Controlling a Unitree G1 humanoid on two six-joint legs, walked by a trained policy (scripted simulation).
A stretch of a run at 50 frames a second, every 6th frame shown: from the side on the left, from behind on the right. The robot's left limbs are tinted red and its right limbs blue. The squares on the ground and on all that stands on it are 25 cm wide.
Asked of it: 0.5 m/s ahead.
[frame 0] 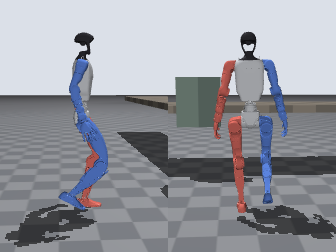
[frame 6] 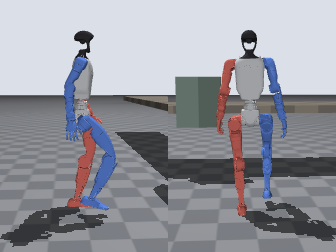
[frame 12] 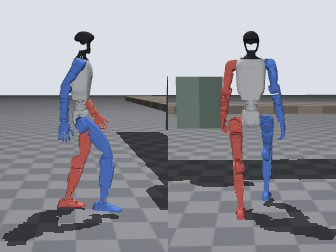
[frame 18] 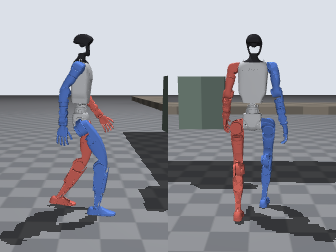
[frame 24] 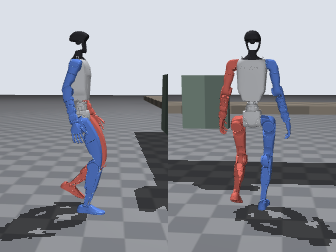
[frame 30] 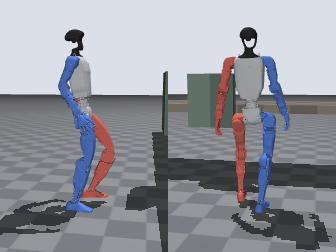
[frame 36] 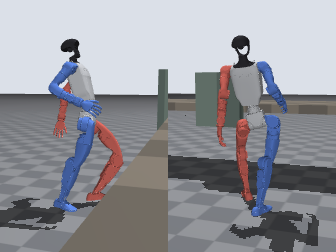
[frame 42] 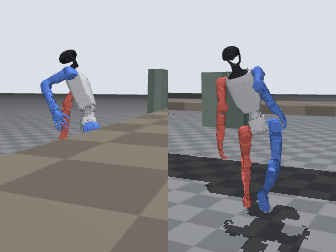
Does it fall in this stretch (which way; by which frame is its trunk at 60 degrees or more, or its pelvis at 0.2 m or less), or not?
no
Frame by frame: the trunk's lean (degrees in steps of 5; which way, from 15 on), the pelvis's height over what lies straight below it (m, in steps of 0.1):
0: 5, 0.8
6: 0, 0.8
12: 5, 0.8
18: 5, 0.8
24: 0, 0.8
30: 10, 0.8
36: 20 backward, 0.7
42: 30 backward and to its left, 0.7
